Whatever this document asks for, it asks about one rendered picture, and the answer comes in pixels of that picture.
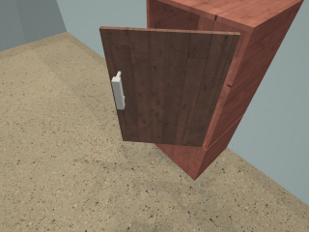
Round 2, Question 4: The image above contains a cupboard door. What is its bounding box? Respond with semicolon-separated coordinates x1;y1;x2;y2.
99;26;240;147

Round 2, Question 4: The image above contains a handle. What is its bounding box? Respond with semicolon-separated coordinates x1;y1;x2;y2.
111;72;126;110

